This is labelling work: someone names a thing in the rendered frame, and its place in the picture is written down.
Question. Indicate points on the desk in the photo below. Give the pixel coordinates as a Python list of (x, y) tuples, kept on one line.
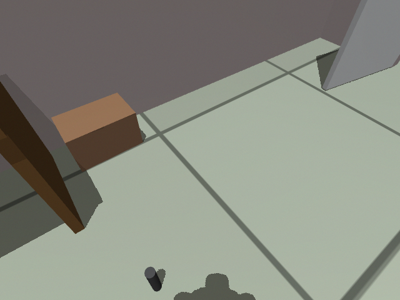
[(27, 154)]

